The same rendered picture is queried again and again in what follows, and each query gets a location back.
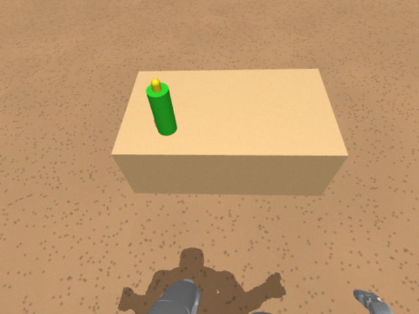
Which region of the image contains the right robot hand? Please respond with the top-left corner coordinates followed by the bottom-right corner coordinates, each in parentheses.
top-left (354, 290), bottom-right (394, 314)

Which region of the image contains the bottle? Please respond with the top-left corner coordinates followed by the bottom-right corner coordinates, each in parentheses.
top-left (146, 78), bottom-right (177, 136)

